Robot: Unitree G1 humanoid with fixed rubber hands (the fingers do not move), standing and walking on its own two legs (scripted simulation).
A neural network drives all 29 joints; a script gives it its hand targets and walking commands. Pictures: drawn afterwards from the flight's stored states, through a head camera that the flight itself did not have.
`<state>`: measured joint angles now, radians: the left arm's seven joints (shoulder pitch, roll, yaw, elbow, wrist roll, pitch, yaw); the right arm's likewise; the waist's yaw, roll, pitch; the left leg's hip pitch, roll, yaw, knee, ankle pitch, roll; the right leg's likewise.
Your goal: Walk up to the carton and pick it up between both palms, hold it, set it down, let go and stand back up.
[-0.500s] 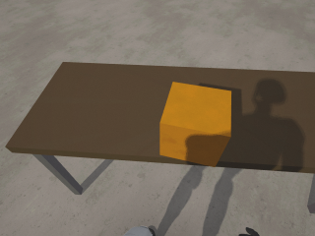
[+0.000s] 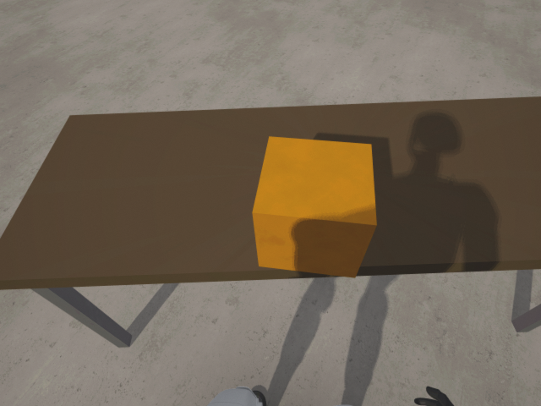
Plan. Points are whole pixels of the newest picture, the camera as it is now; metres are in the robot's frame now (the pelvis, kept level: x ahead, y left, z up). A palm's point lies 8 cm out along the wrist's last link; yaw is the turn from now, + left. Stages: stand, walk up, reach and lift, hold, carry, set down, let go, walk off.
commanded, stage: walk up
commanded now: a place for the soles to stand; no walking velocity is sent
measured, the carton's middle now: (312, 207) +0.45 -0.04 -0.04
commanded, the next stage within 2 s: reach and lift in 1.76 s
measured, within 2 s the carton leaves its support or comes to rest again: neither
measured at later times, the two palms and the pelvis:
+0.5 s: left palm out of the picture +0.12 +0.25 -0.11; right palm out of the picture +0.10 -0.26 -0.13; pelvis +0.02 +0.00 +0.00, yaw -5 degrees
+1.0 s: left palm out of the picture +0.12 +0.26 -0.11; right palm out of the picture +0.08 -0.26 -0.13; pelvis +0.02 +0.01 +0.00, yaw -8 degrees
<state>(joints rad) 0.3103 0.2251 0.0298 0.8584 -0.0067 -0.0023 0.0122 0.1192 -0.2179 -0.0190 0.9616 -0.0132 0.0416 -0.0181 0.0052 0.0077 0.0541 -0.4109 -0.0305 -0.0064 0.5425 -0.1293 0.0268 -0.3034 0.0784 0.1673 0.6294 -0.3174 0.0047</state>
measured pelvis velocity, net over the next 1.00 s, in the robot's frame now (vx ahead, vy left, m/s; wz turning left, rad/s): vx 0.02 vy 0.01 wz -0.13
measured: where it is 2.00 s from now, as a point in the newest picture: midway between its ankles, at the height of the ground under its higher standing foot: outside the picture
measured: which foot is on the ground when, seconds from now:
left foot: down 0.00-1.00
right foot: down 0.00-1.00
